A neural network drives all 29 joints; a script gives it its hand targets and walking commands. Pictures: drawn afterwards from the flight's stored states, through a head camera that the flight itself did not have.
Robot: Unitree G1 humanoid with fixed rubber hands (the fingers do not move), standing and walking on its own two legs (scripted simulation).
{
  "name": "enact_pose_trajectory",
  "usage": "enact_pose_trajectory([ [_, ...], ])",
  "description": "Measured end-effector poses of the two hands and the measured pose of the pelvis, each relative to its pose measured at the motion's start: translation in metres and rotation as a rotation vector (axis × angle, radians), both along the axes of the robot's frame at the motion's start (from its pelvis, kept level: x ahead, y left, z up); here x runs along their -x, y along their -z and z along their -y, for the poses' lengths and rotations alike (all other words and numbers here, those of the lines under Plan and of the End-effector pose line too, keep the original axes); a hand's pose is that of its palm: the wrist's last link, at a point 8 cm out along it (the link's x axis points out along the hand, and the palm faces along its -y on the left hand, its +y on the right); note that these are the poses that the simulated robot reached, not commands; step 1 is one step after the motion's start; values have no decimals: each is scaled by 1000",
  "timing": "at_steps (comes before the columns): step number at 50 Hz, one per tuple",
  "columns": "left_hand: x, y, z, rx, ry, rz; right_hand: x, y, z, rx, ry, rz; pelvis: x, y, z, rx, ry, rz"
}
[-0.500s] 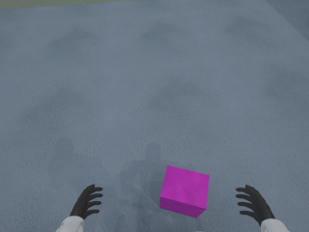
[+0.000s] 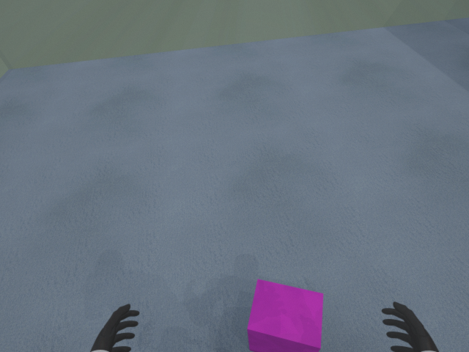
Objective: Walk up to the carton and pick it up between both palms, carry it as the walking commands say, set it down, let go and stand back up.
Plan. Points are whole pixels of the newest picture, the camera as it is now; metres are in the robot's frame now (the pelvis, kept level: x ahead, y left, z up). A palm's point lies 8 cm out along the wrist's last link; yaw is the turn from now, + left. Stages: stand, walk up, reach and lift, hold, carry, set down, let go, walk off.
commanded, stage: stand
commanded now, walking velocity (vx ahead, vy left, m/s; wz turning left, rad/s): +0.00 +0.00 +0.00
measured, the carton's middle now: (283, 324) +0.34 -0.10 -0.63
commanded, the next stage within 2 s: none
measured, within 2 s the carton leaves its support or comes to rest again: neither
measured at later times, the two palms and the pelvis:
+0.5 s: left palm out of the picture +0.09 +0.27 -0.09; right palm out of the picture +0.11 -0.31 -0.09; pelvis +0.00 -0.02 +0.00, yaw +2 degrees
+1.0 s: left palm out of the picture +0.06 +0.28 -0.09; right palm out of the picture +0.06 -0.32 -0.10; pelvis -0.03 -0.02 +0.01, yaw +0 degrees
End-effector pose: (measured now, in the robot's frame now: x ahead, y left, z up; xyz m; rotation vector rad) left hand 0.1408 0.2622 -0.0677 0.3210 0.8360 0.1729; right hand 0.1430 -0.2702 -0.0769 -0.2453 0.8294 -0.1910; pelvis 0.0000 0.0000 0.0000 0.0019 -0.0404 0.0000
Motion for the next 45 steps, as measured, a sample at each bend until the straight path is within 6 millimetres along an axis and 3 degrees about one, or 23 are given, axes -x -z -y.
enact_pose_trajectory([
  [6,24,3,-13,-39,-48,-35,10,3,23,33,-15,-20,-1,-1,11,1,-15,-13],
  [21,49,15,-3,-17,-72,-104,28,11,41,63,-48,-104,3,-4,24,4,-26,-21],
  [45,74,19,-17,-30,-73,-186,74,20,46,64,-16,-200,22,-8,21,-3,-5,4],
])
